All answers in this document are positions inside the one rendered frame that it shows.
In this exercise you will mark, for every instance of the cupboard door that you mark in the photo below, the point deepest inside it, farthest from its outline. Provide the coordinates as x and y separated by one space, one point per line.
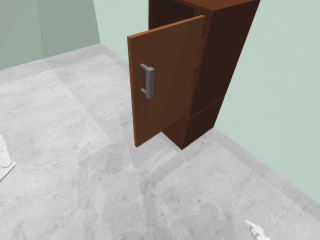
171 50

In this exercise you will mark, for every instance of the robot left hand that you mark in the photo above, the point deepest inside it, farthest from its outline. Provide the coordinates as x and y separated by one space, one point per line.
6 164

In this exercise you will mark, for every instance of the robot right hand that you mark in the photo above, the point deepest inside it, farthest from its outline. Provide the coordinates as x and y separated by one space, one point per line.
255 230

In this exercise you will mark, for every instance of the handle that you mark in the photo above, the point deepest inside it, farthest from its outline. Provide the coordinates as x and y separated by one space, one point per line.
149 92

